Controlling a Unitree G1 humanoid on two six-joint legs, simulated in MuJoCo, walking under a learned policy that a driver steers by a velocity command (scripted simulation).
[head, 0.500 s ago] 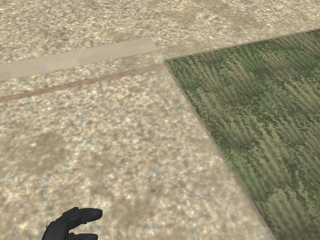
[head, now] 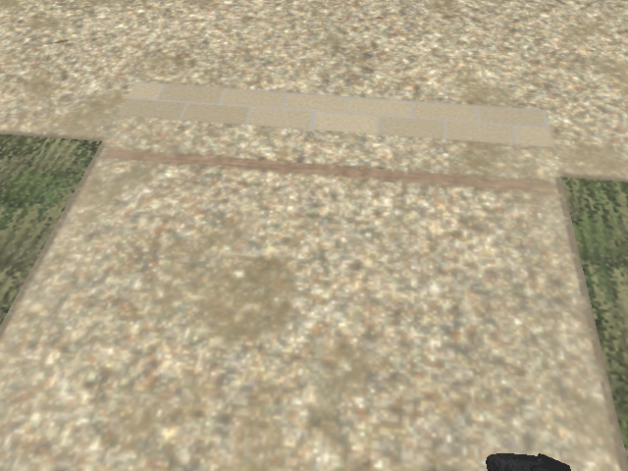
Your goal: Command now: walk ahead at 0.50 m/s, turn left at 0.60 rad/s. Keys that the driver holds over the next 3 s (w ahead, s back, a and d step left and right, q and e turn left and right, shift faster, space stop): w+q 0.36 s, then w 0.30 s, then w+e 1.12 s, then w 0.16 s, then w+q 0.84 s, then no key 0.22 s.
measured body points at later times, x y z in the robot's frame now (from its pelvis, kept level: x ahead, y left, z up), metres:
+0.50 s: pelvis +0.26 +0.02 +0.00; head +0.28 +0.04 +0.45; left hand +0.45 +0.30 -0.06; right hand +0.38 -0.23 -0.11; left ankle +0.14 +0.11 -0.73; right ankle +0.43 -0.06 -0.72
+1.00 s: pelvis +0.48 +0.10 +0.00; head +0.51 +0.11 +0.45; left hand +0.42 +0.37 -0.13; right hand +0.79 -0.04 -0.05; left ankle +0.53 +0.23 -0.73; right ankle +0.42 -0.06 -0.72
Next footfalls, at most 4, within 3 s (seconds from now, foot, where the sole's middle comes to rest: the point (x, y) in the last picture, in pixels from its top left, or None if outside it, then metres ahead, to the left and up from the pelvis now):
0.06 left None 0.18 0.11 -0.77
0.52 right None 0.46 -0.04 -0.77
0.98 left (234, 439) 0.57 0.24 -0.77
1.46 right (360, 333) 0.85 -0.02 -0.77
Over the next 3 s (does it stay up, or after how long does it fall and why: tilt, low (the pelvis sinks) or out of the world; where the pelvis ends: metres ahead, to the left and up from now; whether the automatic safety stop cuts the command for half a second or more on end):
stays up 1.45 0.01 0.00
